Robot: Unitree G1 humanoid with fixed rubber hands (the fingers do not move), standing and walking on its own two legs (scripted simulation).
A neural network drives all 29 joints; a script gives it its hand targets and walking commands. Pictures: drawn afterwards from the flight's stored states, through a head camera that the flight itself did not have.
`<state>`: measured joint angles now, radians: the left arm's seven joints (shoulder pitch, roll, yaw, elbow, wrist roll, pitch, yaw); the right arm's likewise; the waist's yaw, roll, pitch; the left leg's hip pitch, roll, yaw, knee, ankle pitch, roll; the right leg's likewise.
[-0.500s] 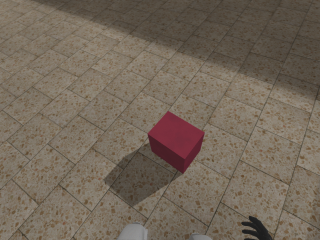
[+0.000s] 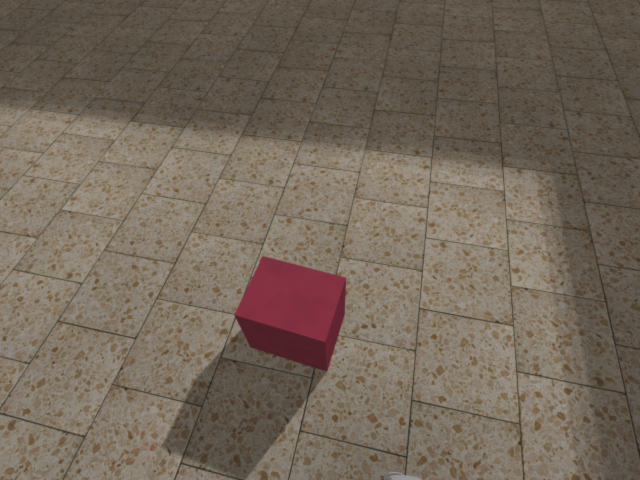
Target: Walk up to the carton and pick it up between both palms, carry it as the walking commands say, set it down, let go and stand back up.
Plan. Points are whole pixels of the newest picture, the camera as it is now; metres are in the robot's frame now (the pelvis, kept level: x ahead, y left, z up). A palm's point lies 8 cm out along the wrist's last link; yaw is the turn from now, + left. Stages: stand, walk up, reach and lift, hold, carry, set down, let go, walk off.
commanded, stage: walk up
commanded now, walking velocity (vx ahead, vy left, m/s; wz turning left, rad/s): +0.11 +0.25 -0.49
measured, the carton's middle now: (295, 314) +0.61 +0.13 -0.62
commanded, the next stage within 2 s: stand in 1.68 s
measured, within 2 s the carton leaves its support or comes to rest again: neither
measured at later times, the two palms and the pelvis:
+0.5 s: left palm out of the picture +0.13 +0.36 -0.14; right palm (443, 477) +0.16 -0.12 -0.11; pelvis +0.07 +0.12 +0.01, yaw -8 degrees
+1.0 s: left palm (3, 478) +0.15 +0.45 -0.12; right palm (372, 476) +0.16 -0.04 -0.14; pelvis +0.11 +0.20 +0.00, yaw -10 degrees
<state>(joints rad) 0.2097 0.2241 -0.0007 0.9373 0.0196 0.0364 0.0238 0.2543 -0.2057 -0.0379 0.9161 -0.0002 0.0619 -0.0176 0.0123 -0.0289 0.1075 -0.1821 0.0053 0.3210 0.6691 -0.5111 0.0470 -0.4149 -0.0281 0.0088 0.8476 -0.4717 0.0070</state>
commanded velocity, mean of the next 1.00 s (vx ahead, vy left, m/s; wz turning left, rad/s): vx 0.10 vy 0.26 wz -0.18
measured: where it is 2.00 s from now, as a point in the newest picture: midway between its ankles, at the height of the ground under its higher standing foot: outside the picture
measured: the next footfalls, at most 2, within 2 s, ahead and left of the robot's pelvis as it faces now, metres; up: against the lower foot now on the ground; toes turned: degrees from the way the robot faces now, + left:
right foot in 0.02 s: +0.04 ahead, -0.09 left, +0.00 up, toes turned -1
left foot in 0.38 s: +0.12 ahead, +0.21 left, +0.00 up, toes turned -4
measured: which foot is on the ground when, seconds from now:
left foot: down 0.00-0.02, up 0.04-0.36, down 0.38-0.72, up 0.74-1.00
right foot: up 0.00-0.00, down 0.02-0.38, up 0.40-0.68, down 0.70-1.00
